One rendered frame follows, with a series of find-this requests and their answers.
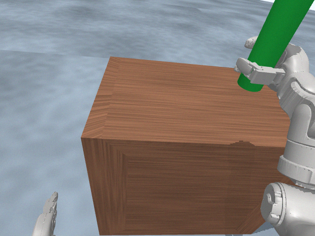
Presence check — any right robot arm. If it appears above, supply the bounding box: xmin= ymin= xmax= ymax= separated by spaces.
xmin=260 ymin=72 xmax=315 ymax=236

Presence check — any bottle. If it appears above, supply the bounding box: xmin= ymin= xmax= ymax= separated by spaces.
xmin=237 ymin=0 xmax=314 ymax=92

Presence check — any right robot hand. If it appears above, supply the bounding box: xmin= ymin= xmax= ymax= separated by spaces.
xmin=234 ymin=36 xmax=310 ymax=92

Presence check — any left robot hand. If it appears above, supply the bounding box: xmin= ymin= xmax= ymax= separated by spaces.
xmin=31 ymin=192 xmax=58 ymax=236

